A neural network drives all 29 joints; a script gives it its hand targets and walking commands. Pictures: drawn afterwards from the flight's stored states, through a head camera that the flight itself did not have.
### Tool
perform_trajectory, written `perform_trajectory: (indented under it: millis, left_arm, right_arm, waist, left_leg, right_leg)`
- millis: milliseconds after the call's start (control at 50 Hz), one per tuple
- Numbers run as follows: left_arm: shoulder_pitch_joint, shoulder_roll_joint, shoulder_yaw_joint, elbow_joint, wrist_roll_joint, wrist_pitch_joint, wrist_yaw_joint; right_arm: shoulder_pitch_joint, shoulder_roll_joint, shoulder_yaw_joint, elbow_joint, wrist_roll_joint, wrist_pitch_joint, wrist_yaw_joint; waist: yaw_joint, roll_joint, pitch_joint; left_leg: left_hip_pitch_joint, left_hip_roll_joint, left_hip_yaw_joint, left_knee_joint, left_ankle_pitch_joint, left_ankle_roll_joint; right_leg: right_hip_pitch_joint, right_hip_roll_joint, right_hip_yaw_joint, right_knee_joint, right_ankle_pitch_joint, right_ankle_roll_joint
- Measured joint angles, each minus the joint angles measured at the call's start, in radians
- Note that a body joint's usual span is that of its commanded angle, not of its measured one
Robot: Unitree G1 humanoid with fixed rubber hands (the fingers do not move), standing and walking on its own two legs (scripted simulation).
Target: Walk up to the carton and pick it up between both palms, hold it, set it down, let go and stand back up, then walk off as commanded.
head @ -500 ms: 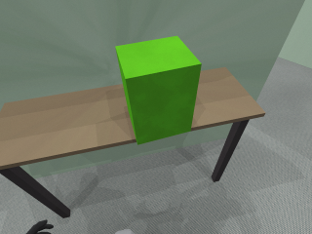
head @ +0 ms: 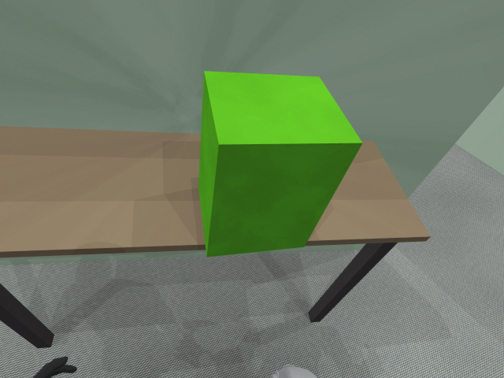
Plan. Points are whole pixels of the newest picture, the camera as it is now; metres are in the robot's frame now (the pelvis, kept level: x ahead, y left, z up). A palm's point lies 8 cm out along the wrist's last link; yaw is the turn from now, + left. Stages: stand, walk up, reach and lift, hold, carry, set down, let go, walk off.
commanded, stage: walk up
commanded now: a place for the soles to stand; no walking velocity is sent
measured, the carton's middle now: (260, 170) +0.47 -0.01 +0.07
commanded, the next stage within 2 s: none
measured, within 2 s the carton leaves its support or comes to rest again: neither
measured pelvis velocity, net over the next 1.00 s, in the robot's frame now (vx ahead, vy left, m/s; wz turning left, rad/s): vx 0.05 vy -0.06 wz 0.12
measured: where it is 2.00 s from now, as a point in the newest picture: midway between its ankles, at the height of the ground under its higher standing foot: outside the picture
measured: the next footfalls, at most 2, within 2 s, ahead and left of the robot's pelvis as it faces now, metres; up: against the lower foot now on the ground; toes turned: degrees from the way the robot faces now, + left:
right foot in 0.12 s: +0.17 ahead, -0.19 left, +0.00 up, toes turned +7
left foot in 0.50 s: +0.11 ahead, +0.05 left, +0.00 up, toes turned +12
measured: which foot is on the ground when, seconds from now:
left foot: down 0.00-0.14, up 0.16-0.48, down 0.50-1.00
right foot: up 0.00-0.10, down 0.12-1.00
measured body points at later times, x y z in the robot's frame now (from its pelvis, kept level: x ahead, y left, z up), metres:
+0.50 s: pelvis +0.04 -0.07 -0.01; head +0.06 -0.08 +0.44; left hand +0.15 +0.27 -0.07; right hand +0.14 -0.41 -0.10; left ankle +0.07 +0.05 -0.72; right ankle +0.07 -0.18 -0.72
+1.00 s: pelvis +0.05 -0.06 -0.01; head +0.07 -0.05 +0.44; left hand +0.14 +0.28 -0.08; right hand +0.18 -0.38 -0.08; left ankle +0.07 +0.06 -0.72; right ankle +0.08 -0.18 -0.72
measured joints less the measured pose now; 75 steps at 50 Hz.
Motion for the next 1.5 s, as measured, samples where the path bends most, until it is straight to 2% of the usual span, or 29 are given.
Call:
perform_trajectory:
  millis: [120, 140, 180, 240, 300, 400, 440, 500, 540, 600, 680, 880, 1500]
  left_arm:
    - [0.001, -0.004, 0.0, -0.001, 0.0, -0.011, 0.023]
    - [0.001, -0.01, 0.0, 0.001, 0.0, -0.018, 0.031]
    - [0.003, -0.026, 0.0, 0.007, 0.0, -0.029, 0.044]
    - [0.003, -0.042, 0.0, 0.009, 0.0, -0.041, 0.054]
    - [0.003, -0.043, 0.0, 0.01, 0.0, -0.058, 0.062]
    - [0.003, -0.043, 0.0, 0.01, 0.0, -0.076, 0.07]
    - [0.003, -0.042, 0.0, 0.01, 0.0, -0.076, 0.071]
    - [0.003, -0.041, 0.0, 0.01, 0.0, -0.076, 0.073]
    - [0.003, -0.048, 0.0, 0.01, 0.0, -0.075, 0.077]
    - [0.003, -0.061, 0.0, 0.01, 0.0, -0.074, 0.081]
    - [0.003, -0.061, 0.0, 0.01, 0.0, -0.082, 0.082]
    - [0.003, -0.054, 0.0, 0.01, 0.0, -0.089, 0.079]
    - [0.003, -0.049, 0.0, 0.01, 0.0, -0.096, 0.077]
  right_arm:
    - [-0.003, -0.027, 0.0, 0.001, -0.01, 0.01, 0.004]
    - [-0.01, -0.032, 0.0, 0.001, -0.01, 0.018, 0.004]
    - [-0.032, -0.02, 0.008, 0.001, -0.003, 0.036, 0.004]
    - [-0.067, -0.003, 0.029, 0.0, 0.007, 0.041, 0.005]
    - [-0.069, 0.001, 0.034, 0.0, 0.007, 0.041, 0.018]
    - [-0.069, 0.006, 0.037, 0.0, 0.007, 0.042, 0.037]
    - [-0.069, 0.013, 0.04, 0.0, 0.007, 0.042, 0.038]
    - [-0.069, 0.016, 0.04, 0.0, 0.0, 0.037, 0.038]
    - [-0.07, 0.023, 0.044, 0.0, -0.009, 0.035, 0.039]
    - [-0.07, 0.025, 0.053, 0.0, -0.008, 0.035, 0.039]
    - [-0.088, 0.025, 0.052, 0.0, 0.001, 0.035, 0.039]
    - [-0.094, 0.028, 0.06, 0.0, 0.001, 0.035, 0.051]
    - [-0.13, 0.03, 0.068, 0.0, 0.004, 0.035, 0.056]
  waist:
    - [0.001, 0.025, -0.001]
    - [0.0, 0.047, 0.003]
    - [0.001, 0.073, 0.005]
    - [0.0, 0.097, 0.005]
    - [-0.001, 0.119, 0.005]
    - [-0.001, 0.146, 0.005]
    - [-0.001, 0.144, 0.005]
    - [-0.001, 0.14, 0.006]
    - [0.0, 0.126, 0.007]
    - [0.0, 0.121, 0.007]
    - [0.0, 0.106, 0.005]
    - [0.0, 0.123, 0.002]
    - [-0.001, 0.117, 0.001]
  left_leg:
    - [-0.012, 0.004, -0.032, 0.039, -0.034, 0.0]
    - [-0.024, 0.008, -0.053, 0.076, -0.057, 0.0]
    - [-0.045, -0.025, -0.088, 0.174, -0.139, 0.0]
    - [-0.07, -0.067, -0.064, 0.275, -0.157, 0.0]
    - [-0.07, -0.069, -0.016, 0.28, -0.149, 0.0]
    - [-0.064, -0.069, 0.008, 0.241, -0.15, 0.0]
    - [-0.043, -0.069, 0.022, 0.172, -0.135, 0.0]
    - [0.019, -0.07, 0.035, 0.055, -0.029, 0.0]
    - [0.019, -0.075, 0.032, 0.079, -0.073, -0.006]
    - [0.015, -0.066, 0.014, 0.083, -0.081, -0.006]
    - [0.013, -0.066, 0.001, 0.083, -0.076, -0.006]
    - [0.013, -0.071, 0.002, 0.078, -0.08, -0.011]
    - [0.013, -0.086, -0.008, 0.078, -0.079, -0.01]
  right_leg:
    - [0.107, 0.02, 0.001, -0.26, 0.013, 0.006]
    - [0.115, 0.03, -0.009, -0.272, 0.073, 0.026]
    - [0.121, 0.031, -0.02, -0.246, 0.094, 0.061]
    - [0.152, 0.025, -0.021, -0.278, 0.09, 0.065]
    - [0.165, 0.025, -0.023, -0.301, 0.095, 0.058]
    - [0.165, 0.028, -0.041, -0.304, 0.084, 0.052]
    - [0.165, 0.026, -0.048, -0.3, 0.077, 0.052]
    - [0.159, 0.026, -0.055, -0.249, 0.046, 0.053]
    - [0.155, 0.022, -0.055, -0.214, 0.002, 0.053]
    - [0.159, 0.045, -0.055, -0.224, -0.055, 0.053]
    - [0.17, 0.052, -0.06, -0.261, 0.06, 0.053]
    - [0.178, 0.042, -0.063, -0.274, 0.044, 0.053]
    - [0.191, 0.031, -0.069, -0.287, 0.047, 0.056]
